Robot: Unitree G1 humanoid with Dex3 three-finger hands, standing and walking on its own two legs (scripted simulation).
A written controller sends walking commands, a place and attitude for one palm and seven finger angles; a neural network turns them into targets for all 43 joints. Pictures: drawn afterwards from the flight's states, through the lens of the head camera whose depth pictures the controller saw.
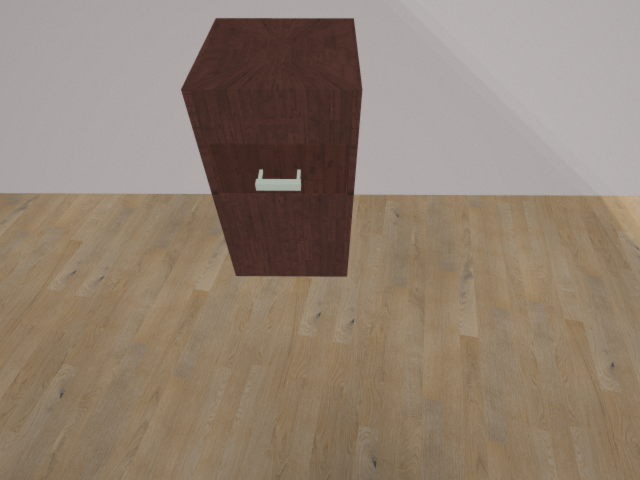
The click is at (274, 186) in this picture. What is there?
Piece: drawer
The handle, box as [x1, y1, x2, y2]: [255, 169, 300, 190]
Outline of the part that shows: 259,169 258,178 255,182 256,190 300,190 300,169 297,169 296,179 262,179 262,169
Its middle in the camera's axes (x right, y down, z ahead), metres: -0.12 -0.17 +1.10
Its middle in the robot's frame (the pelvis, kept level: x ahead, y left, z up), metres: +0.90 +0.16 -0.25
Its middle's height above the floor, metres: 0.53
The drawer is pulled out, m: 0.00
